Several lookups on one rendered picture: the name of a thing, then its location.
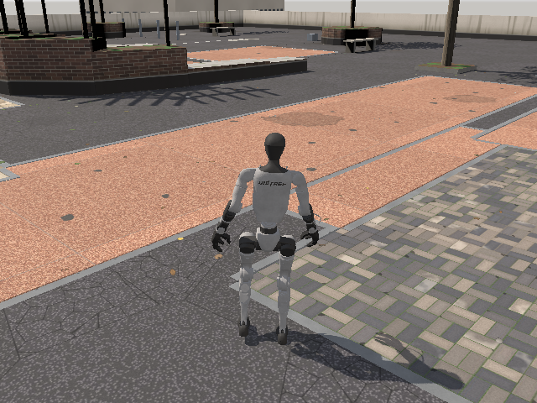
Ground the right robot foot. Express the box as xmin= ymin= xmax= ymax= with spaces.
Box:
xmin=276 ymin=324 xmax=288 ymax=345

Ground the robot right upper arm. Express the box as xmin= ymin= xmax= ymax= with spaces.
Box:
xmin=290 ymin=170 xmax=311 ymax=216

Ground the right robot hand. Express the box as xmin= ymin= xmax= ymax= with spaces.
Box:
xmin=300 ymin=230 xmax=319 ymax=247

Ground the left robot thigh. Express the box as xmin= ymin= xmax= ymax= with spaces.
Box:
xmin=239 ymin=232 xmax=257 ymax=282

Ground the robot right forearm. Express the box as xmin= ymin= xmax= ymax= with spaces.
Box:
xmin=302 ymin=203 xmax=317 ymax=233

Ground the robot left upper arm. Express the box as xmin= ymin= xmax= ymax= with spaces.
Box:
xmin=228 ymin=168 xmax=256 ymax=213

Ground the left robot hand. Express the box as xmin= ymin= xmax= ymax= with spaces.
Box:
xmin=211 ymin=229 xmax=231 ymax=252

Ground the robot left forearm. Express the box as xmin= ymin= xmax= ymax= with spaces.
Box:
xmin=216 ymin=200 xmax=236 ymax=234

